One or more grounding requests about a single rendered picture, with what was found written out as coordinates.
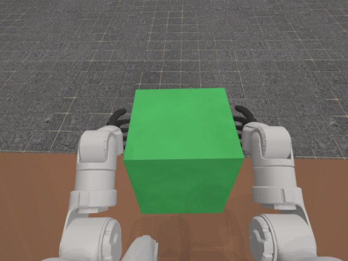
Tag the carton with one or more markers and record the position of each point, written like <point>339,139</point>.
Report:
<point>182,152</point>

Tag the right robot upper arm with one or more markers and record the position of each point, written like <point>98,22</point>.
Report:
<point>282,237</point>

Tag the right robot hand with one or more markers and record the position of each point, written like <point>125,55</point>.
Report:
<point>249,118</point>

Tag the robot left forearm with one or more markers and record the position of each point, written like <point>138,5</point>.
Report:
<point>94,189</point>

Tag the robot left thigh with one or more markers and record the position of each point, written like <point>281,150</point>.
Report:
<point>142,249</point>

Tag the left robot upper arm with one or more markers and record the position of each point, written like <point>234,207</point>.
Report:
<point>91,239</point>

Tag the robot right forearm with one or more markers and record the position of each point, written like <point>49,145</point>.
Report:
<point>274,174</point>

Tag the left robot hand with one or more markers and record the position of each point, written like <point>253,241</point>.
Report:
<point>114,122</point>

